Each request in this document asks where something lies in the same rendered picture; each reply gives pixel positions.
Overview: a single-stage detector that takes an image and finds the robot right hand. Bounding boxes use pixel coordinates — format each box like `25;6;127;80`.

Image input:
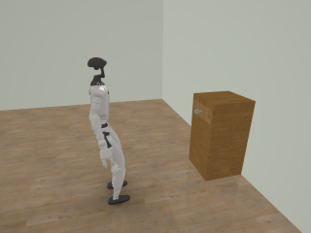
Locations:
99;147;115;169

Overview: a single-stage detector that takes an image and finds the drawer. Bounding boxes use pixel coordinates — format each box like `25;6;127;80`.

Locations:
193;100;213;124

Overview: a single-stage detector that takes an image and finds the robot torso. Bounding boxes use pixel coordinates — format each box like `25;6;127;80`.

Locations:
89;83;111;136

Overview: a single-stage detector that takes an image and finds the handle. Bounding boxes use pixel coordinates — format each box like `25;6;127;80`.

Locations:
194;109;202;115

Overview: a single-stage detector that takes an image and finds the robot head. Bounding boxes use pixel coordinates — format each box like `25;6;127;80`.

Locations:
87;57;107;86

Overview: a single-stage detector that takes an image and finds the cabinet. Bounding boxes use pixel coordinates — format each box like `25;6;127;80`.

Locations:
189;90;256;182

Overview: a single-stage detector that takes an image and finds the right robot upper arm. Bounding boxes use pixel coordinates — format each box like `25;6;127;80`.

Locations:
88;86;105;121

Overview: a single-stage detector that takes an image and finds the right robot forearm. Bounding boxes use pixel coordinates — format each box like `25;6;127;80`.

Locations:
90;115;108;150

